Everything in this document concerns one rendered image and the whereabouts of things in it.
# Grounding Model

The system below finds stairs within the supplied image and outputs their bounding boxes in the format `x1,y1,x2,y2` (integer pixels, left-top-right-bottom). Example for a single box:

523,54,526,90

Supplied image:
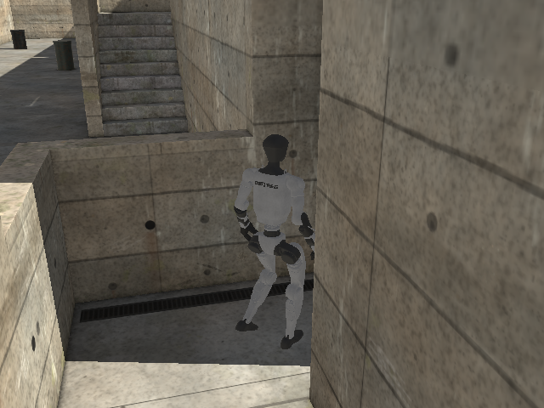
97,14,188,136

